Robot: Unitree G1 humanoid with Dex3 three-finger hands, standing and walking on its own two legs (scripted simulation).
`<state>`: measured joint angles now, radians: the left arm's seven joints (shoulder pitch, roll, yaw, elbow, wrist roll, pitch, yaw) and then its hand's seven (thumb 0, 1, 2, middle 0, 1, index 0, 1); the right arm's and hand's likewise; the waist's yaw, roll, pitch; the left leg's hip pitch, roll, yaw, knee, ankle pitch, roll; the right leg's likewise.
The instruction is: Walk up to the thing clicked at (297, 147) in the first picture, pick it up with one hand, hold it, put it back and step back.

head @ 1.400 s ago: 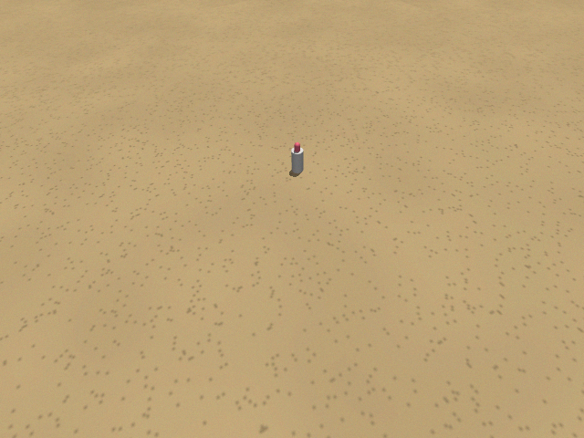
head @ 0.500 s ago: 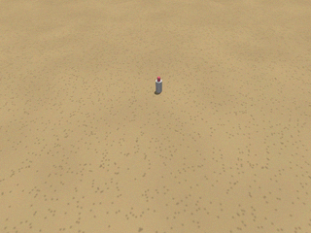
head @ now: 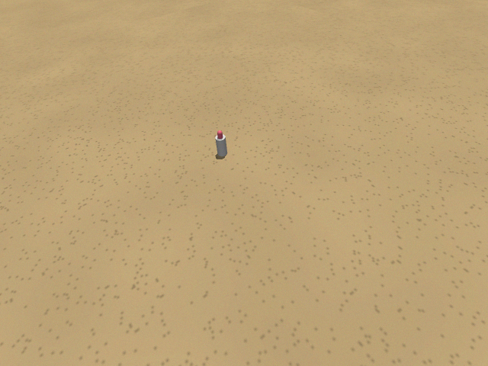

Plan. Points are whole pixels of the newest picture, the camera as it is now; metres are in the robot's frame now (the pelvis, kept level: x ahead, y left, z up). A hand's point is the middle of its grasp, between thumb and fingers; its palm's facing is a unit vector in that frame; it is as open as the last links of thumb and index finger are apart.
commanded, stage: walk up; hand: left
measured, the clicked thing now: (221, 142) +1.49 +0.18 -0.68
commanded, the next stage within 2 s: none
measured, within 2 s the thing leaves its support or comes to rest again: neither
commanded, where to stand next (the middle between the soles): +1.15 +0.02 m, yaw -1 degrees
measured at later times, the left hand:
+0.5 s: hand (132, 337) +0.24 +0.25 -0.16, palm faces +0.03 -0.93 -0.36, open 7.4 cm
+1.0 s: hand (171, 194) +0.59 +0.22 -0.13, palm faces +0.02 -0.90 -0.44, open 7.4 cm
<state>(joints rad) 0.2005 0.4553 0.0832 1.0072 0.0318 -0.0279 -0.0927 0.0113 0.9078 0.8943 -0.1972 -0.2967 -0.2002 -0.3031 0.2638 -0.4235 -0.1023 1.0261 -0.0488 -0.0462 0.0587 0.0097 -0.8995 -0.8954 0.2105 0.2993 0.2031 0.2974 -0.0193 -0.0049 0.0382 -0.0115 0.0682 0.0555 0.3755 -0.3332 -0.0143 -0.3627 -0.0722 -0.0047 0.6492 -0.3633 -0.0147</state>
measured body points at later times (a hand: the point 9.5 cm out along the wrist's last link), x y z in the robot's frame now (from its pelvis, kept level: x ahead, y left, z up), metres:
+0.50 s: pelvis +0.24 -0.02 -0.02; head +0.27 -0.01 +0.43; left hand +0.23 +0.30 -0.14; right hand +0.37 -0.34 -0.12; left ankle +0.37 +0.11 -0.74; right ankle +0.08 -0.14 -0.73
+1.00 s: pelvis +0.50 -0.07 -0.03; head +0.50 -0.10 +0.42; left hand +0.59 +0.27 -0.10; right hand +0.56 -0.39 -0.16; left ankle +0.40 +0.08 -0.68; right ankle +0.58 -0.18 -0.74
